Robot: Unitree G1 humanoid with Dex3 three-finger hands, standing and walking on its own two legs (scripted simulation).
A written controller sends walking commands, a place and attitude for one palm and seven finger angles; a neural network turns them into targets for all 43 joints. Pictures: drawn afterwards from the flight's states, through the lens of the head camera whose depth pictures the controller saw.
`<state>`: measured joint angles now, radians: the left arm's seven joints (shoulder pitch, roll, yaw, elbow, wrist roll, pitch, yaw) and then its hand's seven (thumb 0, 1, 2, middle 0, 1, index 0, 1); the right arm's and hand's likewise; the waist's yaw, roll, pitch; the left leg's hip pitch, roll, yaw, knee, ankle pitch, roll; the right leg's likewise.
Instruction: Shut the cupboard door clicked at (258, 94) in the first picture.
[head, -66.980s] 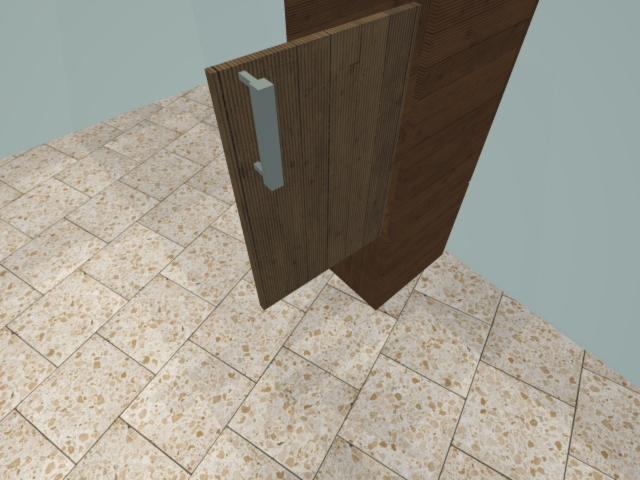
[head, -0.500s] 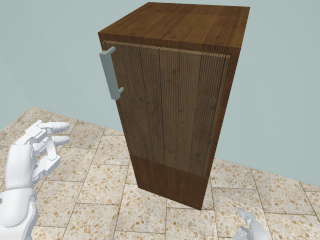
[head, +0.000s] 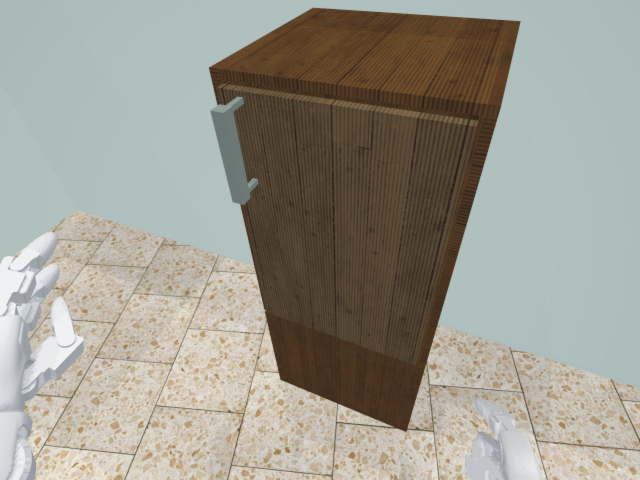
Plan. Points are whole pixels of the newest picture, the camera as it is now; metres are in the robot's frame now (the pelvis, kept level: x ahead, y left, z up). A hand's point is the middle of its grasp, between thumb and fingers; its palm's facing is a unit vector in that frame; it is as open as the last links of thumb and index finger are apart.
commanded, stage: draw the hand back to the body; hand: left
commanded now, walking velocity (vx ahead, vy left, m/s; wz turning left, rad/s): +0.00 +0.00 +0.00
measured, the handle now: (239, 152) +0.56 +0.21 +0.15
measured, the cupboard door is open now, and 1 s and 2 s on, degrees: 0 0 0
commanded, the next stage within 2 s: step back with the hand held close in 0.04 s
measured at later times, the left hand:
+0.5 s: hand (58, 353) +0.18 +0.27 +0.16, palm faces +0.36 -0.79 -0.50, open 7.4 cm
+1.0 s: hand out of the picture +0.05 +0.32 +0.17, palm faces +0.51 -0.76 -0.40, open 7.4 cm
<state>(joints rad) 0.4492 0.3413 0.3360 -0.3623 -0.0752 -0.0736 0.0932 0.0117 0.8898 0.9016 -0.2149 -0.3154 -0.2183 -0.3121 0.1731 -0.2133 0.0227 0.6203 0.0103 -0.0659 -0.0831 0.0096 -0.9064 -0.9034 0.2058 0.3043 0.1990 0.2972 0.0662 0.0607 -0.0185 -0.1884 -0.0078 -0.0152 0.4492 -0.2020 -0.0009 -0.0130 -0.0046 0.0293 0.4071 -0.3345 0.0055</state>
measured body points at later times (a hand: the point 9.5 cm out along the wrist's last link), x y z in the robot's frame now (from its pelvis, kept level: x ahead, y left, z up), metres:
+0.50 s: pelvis -0.03 +0.02 +0.00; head -0.04 +0.00 +0.45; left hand +0.15 +0.31 +0.19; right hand +0.15 -0.24 -0.09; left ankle +0.03 +0.12 -0.74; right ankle -0.07 -0.12 -0.74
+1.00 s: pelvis -0.12 +0.04 -0.02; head -0.14 +0.05 +0.43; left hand +0.02 +0.35 +0.19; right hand +0.04 -0.19 -0.10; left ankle +0.02 +0.13 -0.73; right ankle -0.07 -0.12 -0.74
